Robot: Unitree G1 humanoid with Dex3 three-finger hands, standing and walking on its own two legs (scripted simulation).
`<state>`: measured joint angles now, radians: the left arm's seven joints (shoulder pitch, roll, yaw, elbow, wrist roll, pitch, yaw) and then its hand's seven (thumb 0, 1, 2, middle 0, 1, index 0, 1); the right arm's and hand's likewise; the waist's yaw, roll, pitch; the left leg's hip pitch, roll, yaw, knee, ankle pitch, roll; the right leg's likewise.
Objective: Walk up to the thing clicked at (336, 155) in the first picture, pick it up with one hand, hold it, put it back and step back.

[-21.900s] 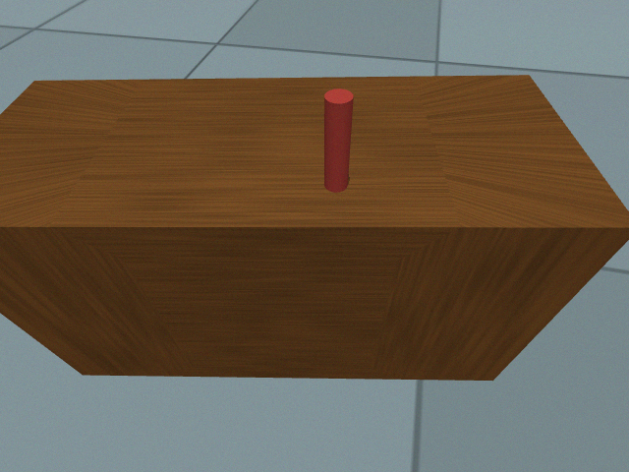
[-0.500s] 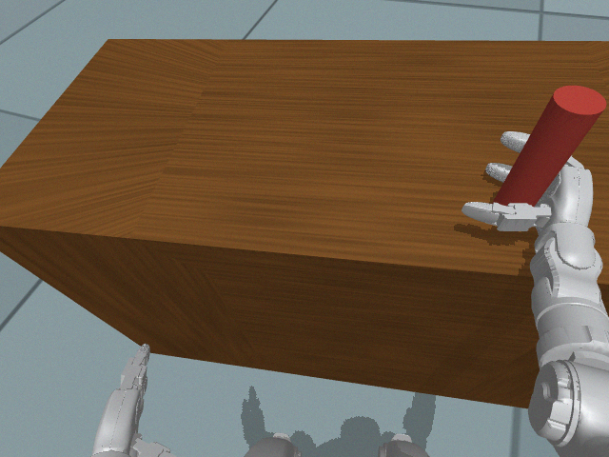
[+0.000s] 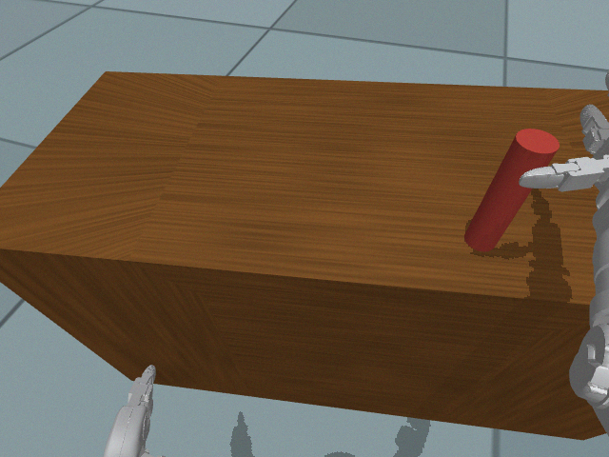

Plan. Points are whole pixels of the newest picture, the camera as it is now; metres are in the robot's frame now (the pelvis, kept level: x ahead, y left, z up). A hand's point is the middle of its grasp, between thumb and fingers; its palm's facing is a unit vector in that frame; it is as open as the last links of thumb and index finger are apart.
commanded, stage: rise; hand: right
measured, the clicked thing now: (504, 197) +0.45 -0.22 +0.10
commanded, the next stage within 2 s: sink last in 0.12 s
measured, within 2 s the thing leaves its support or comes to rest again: neither
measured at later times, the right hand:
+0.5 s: hand out of the picture +0.39 -0.37 +0.19, palm faces +0.54 +0.78 -0.32, open 17.5 cm
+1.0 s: hand out of the picture +0.19 -0.24 +0.16, palm faces +0.40 +0.83 -0.39, open 17.5 cm
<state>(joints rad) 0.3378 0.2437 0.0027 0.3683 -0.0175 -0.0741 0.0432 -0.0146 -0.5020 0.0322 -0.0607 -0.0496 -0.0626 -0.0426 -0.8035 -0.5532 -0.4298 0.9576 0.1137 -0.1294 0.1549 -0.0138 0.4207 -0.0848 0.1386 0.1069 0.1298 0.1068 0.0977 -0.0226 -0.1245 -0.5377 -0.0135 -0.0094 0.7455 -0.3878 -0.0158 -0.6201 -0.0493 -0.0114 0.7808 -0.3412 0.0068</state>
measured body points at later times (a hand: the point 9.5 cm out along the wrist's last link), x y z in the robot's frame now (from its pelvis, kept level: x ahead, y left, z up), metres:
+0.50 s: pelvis +0.02 +0.00 +0.02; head +0.04 -0.01 +0.47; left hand +0.17 +0.25 -0.05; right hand +0.36 -0.41 +0.21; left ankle -0.01 +0.13 -0.71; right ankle +0.02 -0.12 -0.71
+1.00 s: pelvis +0.01 +0.01 +0.03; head +0.01 +0.03 +0.47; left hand +0.19 +0.26 -0.05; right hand +0.16 -0.29 +0.18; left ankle -0.01 +0.13 -0.71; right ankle +0.02 -0.12 -0.71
